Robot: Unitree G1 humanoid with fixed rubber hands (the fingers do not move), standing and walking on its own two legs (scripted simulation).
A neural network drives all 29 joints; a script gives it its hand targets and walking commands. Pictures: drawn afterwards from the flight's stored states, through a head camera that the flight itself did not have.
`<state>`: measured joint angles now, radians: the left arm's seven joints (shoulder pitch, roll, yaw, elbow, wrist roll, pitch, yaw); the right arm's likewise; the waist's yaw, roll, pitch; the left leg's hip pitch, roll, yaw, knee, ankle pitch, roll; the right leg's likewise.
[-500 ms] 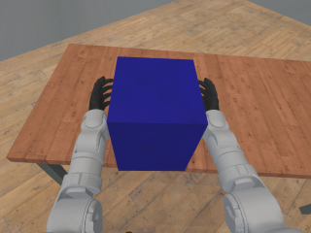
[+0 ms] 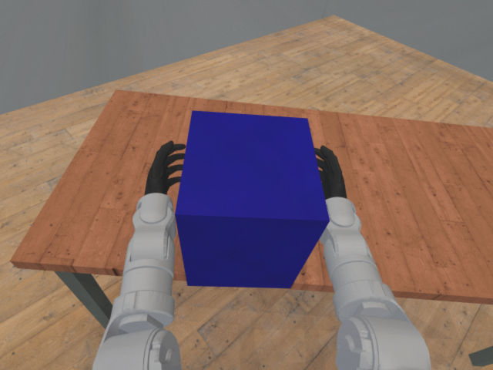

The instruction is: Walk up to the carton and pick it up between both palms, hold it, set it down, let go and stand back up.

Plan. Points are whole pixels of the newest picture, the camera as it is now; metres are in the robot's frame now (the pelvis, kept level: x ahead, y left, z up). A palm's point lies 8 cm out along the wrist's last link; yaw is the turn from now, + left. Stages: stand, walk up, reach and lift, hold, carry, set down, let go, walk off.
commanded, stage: reach and lift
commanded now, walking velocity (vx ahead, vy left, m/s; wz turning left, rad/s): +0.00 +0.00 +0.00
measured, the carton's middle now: (244, 205) +0.38 +0.05 +0.05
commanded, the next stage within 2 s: none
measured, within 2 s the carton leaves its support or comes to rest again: leaves its support in 0.92 s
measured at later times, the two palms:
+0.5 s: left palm (162, 193) +0.35 +0.19 +0.09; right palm (336, 201) +0.38 -0.10 +0.10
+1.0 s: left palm (168, 188) +0.35 +0.18 +0.11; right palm (344, 200) +0.37 -0.11 +0.11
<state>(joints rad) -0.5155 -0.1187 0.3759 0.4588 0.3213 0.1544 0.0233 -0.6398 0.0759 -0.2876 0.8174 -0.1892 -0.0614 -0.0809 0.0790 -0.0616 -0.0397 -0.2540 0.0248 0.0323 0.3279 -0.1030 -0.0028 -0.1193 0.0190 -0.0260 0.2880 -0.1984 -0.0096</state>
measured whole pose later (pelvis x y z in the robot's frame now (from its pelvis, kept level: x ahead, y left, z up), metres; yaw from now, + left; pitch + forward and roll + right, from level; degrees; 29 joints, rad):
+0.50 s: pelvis +0.00 +0.00 +0.00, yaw +0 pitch -2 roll +0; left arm -0.52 -0.14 0.40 0.47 0.38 0.19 -0.01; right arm -0.60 0.09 -0.34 0.85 -0.21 -0.11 -0.07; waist 0.09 -0.09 0.01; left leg -0.16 0.02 0.04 0.29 -0.10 0.00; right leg -0.03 0.01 -0.02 0.27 -0.20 -0.01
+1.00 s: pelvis -0.01 +0.00 +0.00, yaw +0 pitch -1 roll -1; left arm -0.53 -0.14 0.34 0.46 0.34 0.14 0.03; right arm -0.59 0.04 -0.27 0.88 -0.15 -0.23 -0.11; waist 0.08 -0.08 -0.01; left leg -0.20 0.03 0.03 0.31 -0.10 -0.01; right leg -0.06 0.03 -0.03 0.26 -0.18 -0.01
